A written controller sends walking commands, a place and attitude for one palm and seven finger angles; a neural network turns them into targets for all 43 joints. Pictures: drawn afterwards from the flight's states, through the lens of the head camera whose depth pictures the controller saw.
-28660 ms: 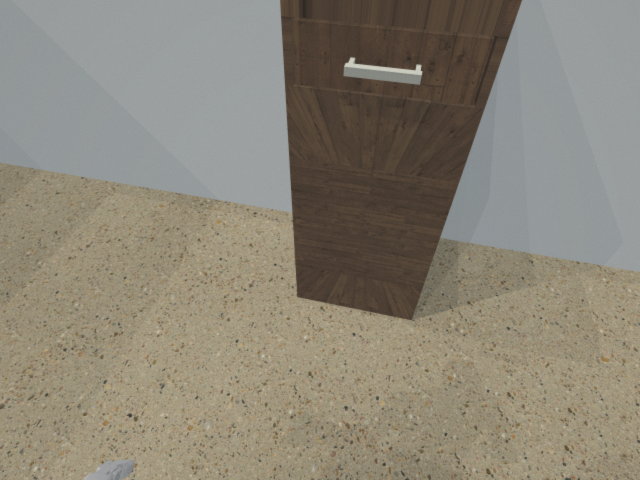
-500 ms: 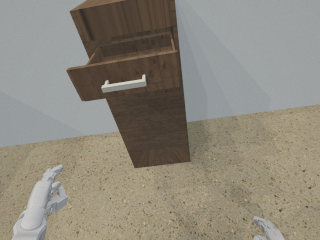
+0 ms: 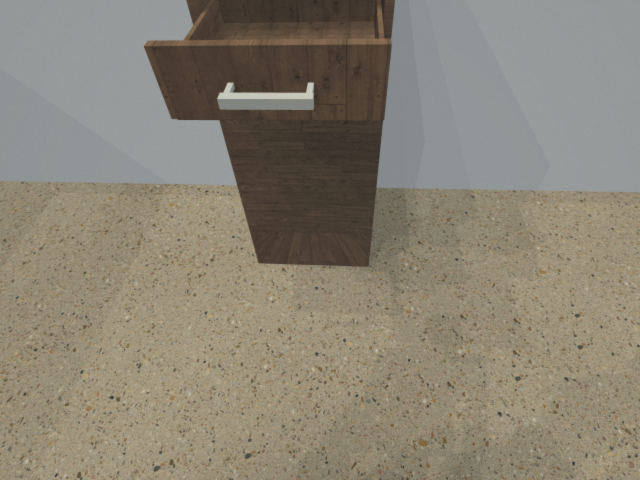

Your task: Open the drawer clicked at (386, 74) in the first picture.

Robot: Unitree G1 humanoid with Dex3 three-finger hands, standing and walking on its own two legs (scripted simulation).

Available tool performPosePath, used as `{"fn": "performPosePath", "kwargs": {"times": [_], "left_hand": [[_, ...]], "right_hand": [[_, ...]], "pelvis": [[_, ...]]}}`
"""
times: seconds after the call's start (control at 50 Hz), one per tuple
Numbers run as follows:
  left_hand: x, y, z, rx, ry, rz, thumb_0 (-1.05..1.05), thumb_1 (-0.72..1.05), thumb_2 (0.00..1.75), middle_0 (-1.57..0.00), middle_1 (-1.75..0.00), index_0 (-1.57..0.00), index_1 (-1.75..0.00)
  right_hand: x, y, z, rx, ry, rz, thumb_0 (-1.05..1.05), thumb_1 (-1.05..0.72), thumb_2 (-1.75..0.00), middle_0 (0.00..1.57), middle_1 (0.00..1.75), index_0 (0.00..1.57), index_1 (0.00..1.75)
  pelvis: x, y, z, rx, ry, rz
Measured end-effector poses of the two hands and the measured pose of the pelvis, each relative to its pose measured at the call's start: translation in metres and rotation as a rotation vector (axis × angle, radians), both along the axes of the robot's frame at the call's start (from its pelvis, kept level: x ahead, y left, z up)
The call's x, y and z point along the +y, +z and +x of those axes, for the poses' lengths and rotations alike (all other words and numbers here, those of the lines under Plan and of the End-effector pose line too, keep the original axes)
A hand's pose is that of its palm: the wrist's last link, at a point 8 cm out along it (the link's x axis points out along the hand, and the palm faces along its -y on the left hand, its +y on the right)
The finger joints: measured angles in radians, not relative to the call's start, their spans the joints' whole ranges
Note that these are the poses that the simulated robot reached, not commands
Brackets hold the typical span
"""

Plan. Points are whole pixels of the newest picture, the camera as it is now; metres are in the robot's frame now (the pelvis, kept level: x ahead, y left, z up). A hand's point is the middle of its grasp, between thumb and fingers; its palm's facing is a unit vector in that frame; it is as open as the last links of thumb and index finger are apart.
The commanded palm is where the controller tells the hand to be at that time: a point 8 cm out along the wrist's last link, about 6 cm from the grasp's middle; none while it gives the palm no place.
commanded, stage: let the arm hang, fingers relaxed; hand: left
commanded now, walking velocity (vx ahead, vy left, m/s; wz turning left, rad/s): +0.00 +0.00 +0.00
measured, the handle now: (268, 94) +0.65 +0.12 +0.14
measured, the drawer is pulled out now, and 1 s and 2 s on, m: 0.29 0.29 0.29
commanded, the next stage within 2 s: look to check the result in 0.42 s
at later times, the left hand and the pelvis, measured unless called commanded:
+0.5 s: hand out of the picture -0.02 +0.15 -0.18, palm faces +0.06 -0.98 -0.19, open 7.4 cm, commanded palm none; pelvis -0.02 -0.02 +0.00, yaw +1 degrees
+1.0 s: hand out of the picture +0.01 +0.16 -0.17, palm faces +0.05 -0.98 -0.20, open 7.4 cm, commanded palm none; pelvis +0.01 -0.01 +0.00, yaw +0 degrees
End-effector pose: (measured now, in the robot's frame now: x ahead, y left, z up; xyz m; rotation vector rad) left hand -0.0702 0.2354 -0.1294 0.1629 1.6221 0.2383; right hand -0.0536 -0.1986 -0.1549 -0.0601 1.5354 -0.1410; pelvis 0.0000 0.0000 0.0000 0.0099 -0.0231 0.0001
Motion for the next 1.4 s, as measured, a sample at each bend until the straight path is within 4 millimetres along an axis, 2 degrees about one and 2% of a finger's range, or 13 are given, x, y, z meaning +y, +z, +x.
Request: {"fn": "performPosePath", "kwargs": {"times": [0.1,0.2,0.28,0.36,0.46,0.56,0.64,0.74,0.88,0.98,1.12,1.4], "left_hand": [[-0.017,0.0,0.027,-0.122,-0.027,0.005,0.01,0.91,0.9,-0.2,-0.3,-0.2,-0.3],[-0.037,-0.007,0.053,-0.229,-0.046,-0.025,0.01,0.91,0.9,-0.2,-0.3,-0.2,-0.3],[-0.039,-0.013,0.057,-0.238,-0.052,-0.034,0.02,0.93,0.9,-0.2,-0.3,-0.2,-0.3],[-0.039,-0.017,0.056,-0.234,-0.043,-0.052,0.02,0.93,0.9,-0.2,-0.3,-0.2,-0.3],[-0.037,-0.018,0.049,-0.205,-0.028,-0.06,0.01,0.92,0.9,-0.2,-0.3,-0.2,-0.3],[-0.033,-0.014,0.04,-0.162,-0.017,-0.051,0.01,0.91,0.9,-0.2,-0.3,-0.2,-0.3],[-0.03,-0.012,0.037,-0.14,-0.014,-0.04,0.01,0.91,0.9,-0.2,-0.3,-0.2,-0.3],[-0.028,-0.01,0.041,-0.136,-0.018,-0.033,0.01,0.9,0.9,-0.2,-0.3,-0.2,-0.3],[-0.029,-0.009,0.058,-0.165,-0.028,-0.036,0.01,0.9,0.9,-0.2,-0.3,-0.2,-0.3],[-0.03,-0.01,0.074,-0.191,-0.036,-0.045,0.01,0.9,0.9,-0.2,-0.3,-0.2,-0.3],[-0.026,-0.01,0.088,-0.202,-0.05,-0.044,0.01,0.91,0.9,-0.2,-0.3,-0.2,-0.3],[-0.016,-0.006,0.106,-0.211,-0.066,-0.025,0.01,0.9,0.9,-0.2,-0.3,-0.2,-0.3]], "right_hand": [[-0.002,-0.009,0.029,-0.121,0.012,0.049,0.0,-0.9,-0.9,0.2,0.3,0.2,0.3],[-0.025,-0.009,0.032,-0.154,0.017,0.009,0.01,-0.91,-0.9,0.2,0.3,0.2,0.3],[-0.04,-0.003,0.019,-0.137,0.005,-0.033,0.0,-0.91,-0.9,0.2,0.3,0.2,0.3],[-0.047,0.002,-0.005,-0.073,0.001,-0.064,0.0,-0.91,-0.9,0.2,0.3,0.2,0.3],[-0.043,0.008,-0.032,0.017,-0.001,-0.067,0.0,-0.91,-0.9,0.2,0.3,0.2,0.3],[-0.034,0.009,-0.038,0.056,-0.006,-0.045,0.0,-0.91,-0.9,0.2,0.3,0.2,0.3],[-0.027,0.007,-0.027,0.038,-0.006,-0.026,0.0,-0.91,-0.9,0.2,0.3,0.2,0.3],[-0.021,0.003,0.001,-0.019,0.002,-0.012,0.0,-0.91,-0.9,0.2,0.3,0.2,0.3],[-0.021,0.002,0.043,-0.106,0.019,-0.014,0.0,-0.91,-0.9,0.2,0.3,0.2,0.3],[-0.028,0.004,0.06,-0.13,0.03,-0.038,0.01,-0.92,-0.9,0.2,0.3,0.2,0.3],[-0.036,0.008,0.072,-0.134,0.038,-0.06,0.0,-0.91,-0.9,0.2,0.3,0.2,0.3],[-0.038,0.008,0.077,-0.11,0.042,-0.061,0.0,-0.91,-0.9,0.2,0.3,0.2,0.3]], "pelvis": [[-0.009,0.001,-0.01,-0.024,0.007,0.002],[-0.017,-0.001,-0.016,-0.036,0.009,-0.001],[-0.022,-0.002,-0.019,-0.033,0.009,-0.008],[-0.023,-0.002,-0.022,-0.023,0.011,-0.012],[-0.022,-0.001,-0.022,-0.011,0.014,-0.009],[-0.02,0.0,-0.019,-0.005,0.015,-0.005],[-0.018,0.001,-0.014,-0.006,0.014,-0.004],[-0.017,0.002,-0.009,-0.007,0.01,-0.004],[-0.014,0.002,0.001,-0.007,0.005,-0.003],[-0.013,0.003,0.007,-0.008,0.005,-0.003],[-0.013,0.004,0.014,-0.007,0.004,-0.004],[-0.012,0.006,0.023,-0.006,0.003,-0.004]]}}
